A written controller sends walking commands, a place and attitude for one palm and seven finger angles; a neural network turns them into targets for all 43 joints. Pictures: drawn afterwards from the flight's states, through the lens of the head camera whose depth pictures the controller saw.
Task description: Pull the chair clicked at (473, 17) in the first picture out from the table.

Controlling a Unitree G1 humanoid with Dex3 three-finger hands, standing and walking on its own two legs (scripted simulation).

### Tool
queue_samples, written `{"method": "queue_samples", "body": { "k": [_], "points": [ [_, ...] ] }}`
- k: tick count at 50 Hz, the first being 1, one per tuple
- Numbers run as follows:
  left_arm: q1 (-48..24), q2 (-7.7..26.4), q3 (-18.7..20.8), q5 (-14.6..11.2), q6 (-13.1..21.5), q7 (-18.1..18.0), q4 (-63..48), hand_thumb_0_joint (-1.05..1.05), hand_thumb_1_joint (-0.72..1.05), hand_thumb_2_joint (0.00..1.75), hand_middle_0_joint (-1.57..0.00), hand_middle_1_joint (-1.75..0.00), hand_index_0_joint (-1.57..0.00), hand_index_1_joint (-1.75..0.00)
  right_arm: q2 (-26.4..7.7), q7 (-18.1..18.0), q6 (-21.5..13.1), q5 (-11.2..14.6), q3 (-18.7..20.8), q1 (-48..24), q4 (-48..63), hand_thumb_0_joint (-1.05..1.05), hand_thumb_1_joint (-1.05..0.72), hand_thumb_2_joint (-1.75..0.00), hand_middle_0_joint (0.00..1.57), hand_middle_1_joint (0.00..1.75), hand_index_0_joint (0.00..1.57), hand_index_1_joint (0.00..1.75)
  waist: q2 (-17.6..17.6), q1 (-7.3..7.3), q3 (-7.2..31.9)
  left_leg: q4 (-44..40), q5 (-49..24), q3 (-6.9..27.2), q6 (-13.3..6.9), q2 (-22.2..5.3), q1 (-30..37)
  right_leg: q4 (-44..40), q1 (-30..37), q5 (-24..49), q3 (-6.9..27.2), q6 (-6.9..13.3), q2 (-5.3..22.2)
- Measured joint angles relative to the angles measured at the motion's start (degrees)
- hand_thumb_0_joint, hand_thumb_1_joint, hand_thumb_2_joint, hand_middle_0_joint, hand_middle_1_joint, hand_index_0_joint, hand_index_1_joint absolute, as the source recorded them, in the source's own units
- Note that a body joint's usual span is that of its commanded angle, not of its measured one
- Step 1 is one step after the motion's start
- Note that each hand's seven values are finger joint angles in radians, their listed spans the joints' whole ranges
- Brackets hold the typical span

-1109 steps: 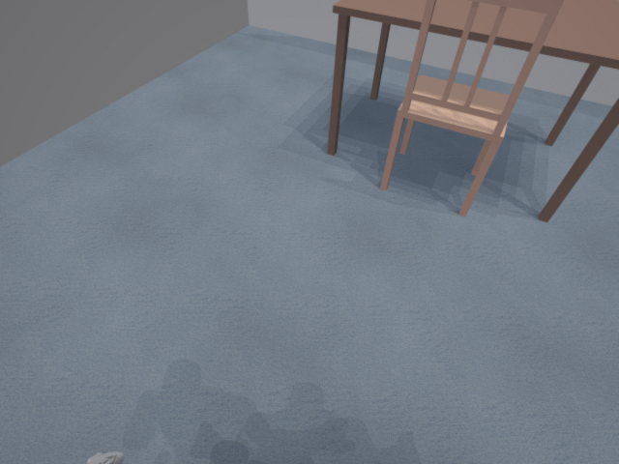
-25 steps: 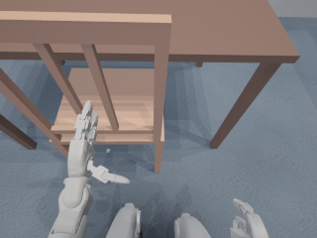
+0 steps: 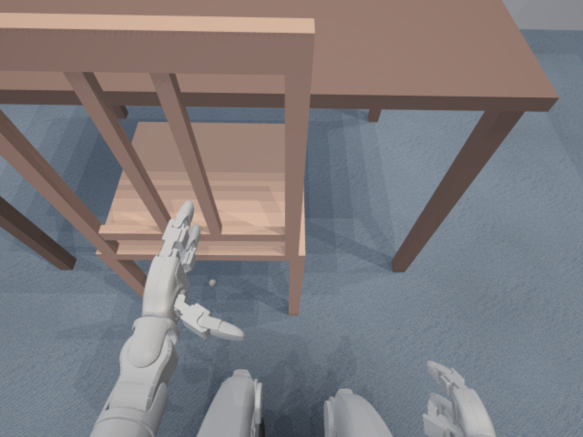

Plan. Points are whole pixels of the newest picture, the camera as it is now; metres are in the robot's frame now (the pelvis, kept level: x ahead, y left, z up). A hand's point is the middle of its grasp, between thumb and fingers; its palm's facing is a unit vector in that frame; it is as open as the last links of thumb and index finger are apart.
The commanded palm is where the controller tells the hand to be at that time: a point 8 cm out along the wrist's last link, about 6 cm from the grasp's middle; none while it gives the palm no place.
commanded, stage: aim the fingers beside a spindle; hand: left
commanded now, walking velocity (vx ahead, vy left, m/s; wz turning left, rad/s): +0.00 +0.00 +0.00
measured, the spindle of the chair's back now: (135, 171) +0.47 +0.24 +0.05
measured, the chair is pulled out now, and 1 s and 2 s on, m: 0.00 0.00 0.00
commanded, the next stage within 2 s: push the fingers through the gap in 0.76 s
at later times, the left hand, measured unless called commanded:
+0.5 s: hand (205, 269) +0.32 +0.12 +0.05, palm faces +0.01 -1.00 -0.02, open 16.9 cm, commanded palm +0.31 +0.19 +0.03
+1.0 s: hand (207, 266) +0.34 +0.13 +0.01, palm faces -0.04 -1.00 -0.05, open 16.9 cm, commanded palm +0.32 +0.18 +0.03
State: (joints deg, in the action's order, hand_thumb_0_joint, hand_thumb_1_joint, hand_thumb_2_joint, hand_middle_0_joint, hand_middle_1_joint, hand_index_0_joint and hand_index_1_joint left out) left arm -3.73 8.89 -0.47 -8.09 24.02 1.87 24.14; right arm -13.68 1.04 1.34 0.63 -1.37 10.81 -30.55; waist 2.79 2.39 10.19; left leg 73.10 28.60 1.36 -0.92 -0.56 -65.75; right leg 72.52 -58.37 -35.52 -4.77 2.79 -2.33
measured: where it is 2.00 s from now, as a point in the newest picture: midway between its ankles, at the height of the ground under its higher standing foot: outside the picture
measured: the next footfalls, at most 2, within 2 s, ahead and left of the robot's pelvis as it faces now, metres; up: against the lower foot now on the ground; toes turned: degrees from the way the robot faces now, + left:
none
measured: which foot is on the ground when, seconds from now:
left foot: down 0.00-1.00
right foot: down 0.00-1.00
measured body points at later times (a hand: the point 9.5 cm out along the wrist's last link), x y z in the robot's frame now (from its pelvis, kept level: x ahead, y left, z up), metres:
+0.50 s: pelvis +0.01 +0.00 +0.01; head +0.11 +0.00 +0.44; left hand +0.31 +0.17 +0.05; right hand +0.16 -0.25 -0.10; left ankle +0.05 +0.11 -0.62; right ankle -0.01 -0.10 -0.62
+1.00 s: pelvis +0.00 +0.00 +0.00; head +0.10 +0.00 +0.44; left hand +0.34 +0.18 +0.01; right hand +0.16 -0.24 -0.11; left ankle +0.05 +0.11 -0.62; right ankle -0.01 -0.10 -0.62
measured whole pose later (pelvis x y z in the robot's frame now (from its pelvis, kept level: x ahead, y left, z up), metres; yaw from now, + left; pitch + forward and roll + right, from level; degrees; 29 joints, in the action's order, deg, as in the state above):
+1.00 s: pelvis +0.00 +0.00 +0.00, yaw +0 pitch +21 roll -2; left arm -7.3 10.2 1.2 -7.6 22.2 1.3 25.3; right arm -13.5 0.7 1.8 0.8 -1.8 10.8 -31.3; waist 3.0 2.7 9.7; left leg 72.2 28.5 1.2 -1.0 -0.5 -64.8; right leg 71.6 -57.5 -35.3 -4.5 2.7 -2.3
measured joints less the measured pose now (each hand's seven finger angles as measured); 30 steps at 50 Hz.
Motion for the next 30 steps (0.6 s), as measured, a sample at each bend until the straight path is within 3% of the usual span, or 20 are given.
{"method": "queue_samples", "body": {
  "k": [3, 6, 10, 13, 18, 22, 26, 28, 30],
  "points": [
    [2.95, -1.25, -1.59, -0.37, -1.07, 0.39, -3.4, -0.01, -0.49, 0.3, -0.06, -0.08, -0.06, -0.08, 0.4, -0.79, -0.65, -0.48, 0.36, 0.07, 0.56, 0.01, -0.9, -0.89, 0.2, 0.3, 0.2, 0.3, -0.38, 0.52, -0.37, -0.12, 0.04, -0.3, 0.07, -0.37, -0.27, -0.1, -0.5, 0.2, 0.34, 0.03, -0.31],
    [6.11, -1.37, -1.38, 0.43, 2.08, -2.29, -10.08, -0.01, -0.49, 0.3, -0.06, -0.08, -0.06, -0.08, 0.97, -1.25, -1.48, -1.24, 0.94, 0.37, 0.1, 0.01, -0.9, -0.9, 0.2, 0.3, 0.2, 0.3, -0.81, 0.62, -0.44, -0.73, 0.16, -0.81, 0.21, -0.65, 0.7, -0.5, 0.12, 0.25, 0.91, 0.11, -0.55],
    [3.96, 0.68, 2.52, 1.83, 6.12, -4.88, -10.31, -0.01, -0.49, 0.3, -0.07, -0.08, -0.06, -0.08, 0.87, -0.62, -1.07, -1.63, 0.92, 0.81, -1.24, 0.01, -0.9, -0.9, 0.2, 0.3, 0.2, 0.3, -0.48, 0.17, 0.73, -1.08, 0.23, -0.73, 0.39, -0.62, 1.42, -0.74, 0.82, 0.09, 0.84, 0.24, -0.54],
    [0.15, 2.05, 4.14, 0.64, 4.1, -2.47, -3.71, -0.01, -0.49, 0.3, -0.06, -0.08, -0.06, -0.08, 0.18, -0.09, -0.17, -0.63, 0.35, 0.91, -1.47, 0.01, -0.9, -0.9, 0.2, 0.3, 0.2, 0.3, -0.12, -0.07, 1.05, -0.73, 0.28, -0.37, 0.47, -0.4, 1.16, -0.39, 0.74, -0.18, 0.45, 0.34, -0.37],
    [1.13, 0.38, 1.09, -2.23, -1.56, 2.78, 1.09, -0.01, -0.49, 0.3, -0.06, -0.08, -0.05, -0.08, -0.52, -0.66, -0.36, 0.3, 0.29, 1.19, -0.09, 0.01, -0.9, -0.9, 0.2, 0.3, 0.2, 0.3, -0.06, 0.44, 0.1, -0.83, 0.14, -0.21, 0.31, -0.33, 0.6, -0.69, 0.32, 0.0, 0.31, 0.21, -0.33],
    [6.49, -1.32, -0.51, -0.96, 1.5, 0.26, -7.78, -0.01, -0.49, 0.3, -0.06, -0.08, -0.06, -0.08, 0.15, -1.62, -2.07, -0.95, 1.29, 1.02, -0.33, 0.01, -0.9, -0.9, 0.2, 0.3, 0.2, 0.3, -0.87, 0.8, -0.66, -1.04, 0.38, -0.77, 0.25, -0.7, 0.94, -0.94, 0.39, 0.13, 0.91, 0.15, -0.64],
    [6.08, 0.21, 1.85, 1.2, 7.03, -4.12, -12.49, -0.01, -0.49, 0.3, -0.07, -0.08, -0.06, -0.08, 0.48, -1.04, -2.36, -1.79, 1.6, 1.03, -1.59, 0.01, -0.9, -0.9, 0.2, 0.3, 0.2, 0.3, -0.75, 0.42, 0.14, -1.36, 0.41, -0.83, 0.27, -0.56, 1.58, -1.17, 1.02, 0.02, 0.98, 0.11, -0.5],
    [3.2, 1.25, 3.55, 1.45, 7.24, -3.88, -9.21, -0.01, -0.49, 0.3, -0.07, -0.08, -0.06, -0.08, 0.24, -0.37, -1.71, -1.56, 1.26, 0.83, -2.06, 0.01, -0.91, -0.9, 0.2, 0.3, 0.2, 0.3, -0.26, 0.16, 0.82, -1.08, 0.43, -0.59, 0.24, -0.4, 1.29, -0.97, 0.91, -0.11, 0.71, 0.08, -0.37],
    [0.33, 1.95, 4.0, 0.58, 4.7, -1.91, -4.25, -0.01, -0.49, 0.3, -0.06, -0.08, -0.06, -0.08, -0.06, -0.01, -0.78, -0.66, 0.69, 0.61, -1.9, 0.01, -0.9, -0.9, 0.2, 0.3, 0.2, 0.3, -0.06, -0.04, 0.91, -0.8, 0.41, -0.48, 0.18, -0.22, 1.06, -0.65, 0.75, -0.23, 0.58, 0.05, -0.21]
  ]
}}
